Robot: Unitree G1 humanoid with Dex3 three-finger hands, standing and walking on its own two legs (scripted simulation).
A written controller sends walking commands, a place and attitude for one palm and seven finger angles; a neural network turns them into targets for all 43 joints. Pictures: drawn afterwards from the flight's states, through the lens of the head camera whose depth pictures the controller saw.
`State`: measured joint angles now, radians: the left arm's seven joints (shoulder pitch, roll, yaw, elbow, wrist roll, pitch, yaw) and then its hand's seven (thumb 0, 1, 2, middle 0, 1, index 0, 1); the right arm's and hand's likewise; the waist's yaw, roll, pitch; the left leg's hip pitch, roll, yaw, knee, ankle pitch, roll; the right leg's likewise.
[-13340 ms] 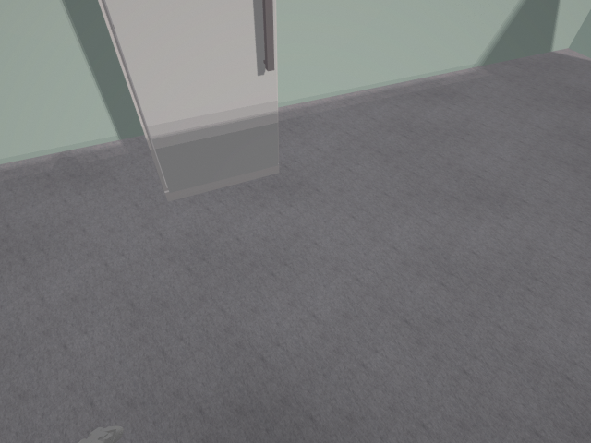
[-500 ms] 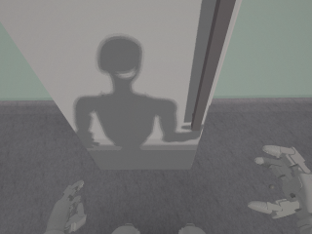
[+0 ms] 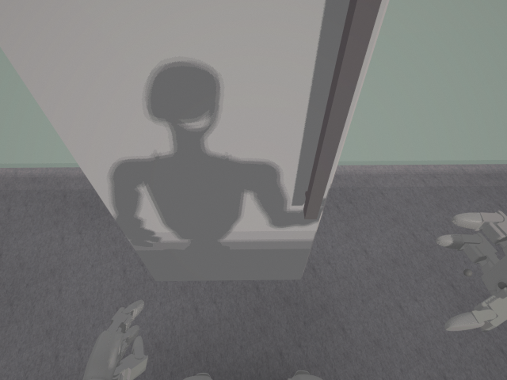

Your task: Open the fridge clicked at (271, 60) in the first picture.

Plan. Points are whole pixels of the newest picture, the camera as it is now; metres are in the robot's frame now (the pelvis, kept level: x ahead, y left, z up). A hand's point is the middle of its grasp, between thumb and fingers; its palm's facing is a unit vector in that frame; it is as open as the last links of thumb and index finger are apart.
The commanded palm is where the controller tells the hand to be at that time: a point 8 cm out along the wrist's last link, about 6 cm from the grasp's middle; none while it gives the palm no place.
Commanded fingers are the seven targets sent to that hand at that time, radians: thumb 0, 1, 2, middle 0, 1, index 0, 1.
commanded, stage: raise the hand to about handle height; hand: right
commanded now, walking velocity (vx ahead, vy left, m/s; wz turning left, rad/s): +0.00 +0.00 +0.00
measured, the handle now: (329, 121) +0.50 -0.10 +0.14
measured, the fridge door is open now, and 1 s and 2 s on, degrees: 0 0 0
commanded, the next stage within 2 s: move the hooked fingers beside the handle in 0.48 s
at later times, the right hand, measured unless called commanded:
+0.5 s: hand (454, 269) +0.27 -0.26 +0.08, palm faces -0.02 +1.00 -0.05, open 14.0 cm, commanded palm +0.24 -0.30 +0.08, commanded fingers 0.00 0.50 -0.30 0.30 1.20 0.30 1.20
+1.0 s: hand (431, 245) +0.31 -0.24 +0.07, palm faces -0.05 +1.00 -0.01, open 14.0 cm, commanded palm +0.29 -0.29 +0.07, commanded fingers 0.00 0.50 -0.30 0.30 1.20 0.30 1.20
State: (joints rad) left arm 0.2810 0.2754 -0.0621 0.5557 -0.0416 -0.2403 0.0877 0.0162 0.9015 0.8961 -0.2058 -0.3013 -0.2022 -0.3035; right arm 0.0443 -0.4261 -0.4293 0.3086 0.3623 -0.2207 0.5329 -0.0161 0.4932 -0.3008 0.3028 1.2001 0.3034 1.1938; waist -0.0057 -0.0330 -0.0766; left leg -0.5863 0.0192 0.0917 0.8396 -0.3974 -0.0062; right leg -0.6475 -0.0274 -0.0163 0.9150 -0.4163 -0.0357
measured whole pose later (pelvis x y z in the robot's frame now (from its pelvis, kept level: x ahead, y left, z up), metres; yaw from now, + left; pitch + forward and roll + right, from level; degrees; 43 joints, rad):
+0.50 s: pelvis +0.00 +0.01 +0.00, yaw +0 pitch +8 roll +2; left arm 0.29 0.28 -0.05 0.55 -0.04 -0.24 0.08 0.02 0.90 0.90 -0.20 -0.30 -0.20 -0.30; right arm 0.04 -0.41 -0.44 0.35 0.37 -0.24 0.55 -0.02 0.50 -0.30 0.30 1.20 0.30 1.20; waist 0.00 -0.03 -0.08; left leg -0.58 0.01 0.09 0.83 -0.40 0.01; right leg -0.63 -0.04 -0.02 0.89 -0.41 -0.02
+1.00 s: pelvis +0.00 +0.01 +0.00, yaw +1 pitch +10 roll +2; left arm 0.30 0.28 -0.05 0.55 -0.04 -0.21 0.09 0.02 0.90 0.90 -0.20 -0.30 -0.20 -0.30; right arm -0.10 -0.40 -0.40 0.44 0.34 -0.24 0.51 -0.02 0.50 -0.30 0.30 1.20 0.30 1.20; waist 0.02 -0.02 -0.08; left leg -0.62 0.01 0.08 0.85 -0.40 0.01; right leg -0.66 -0.04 -0.03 0.90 -0.41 -0.02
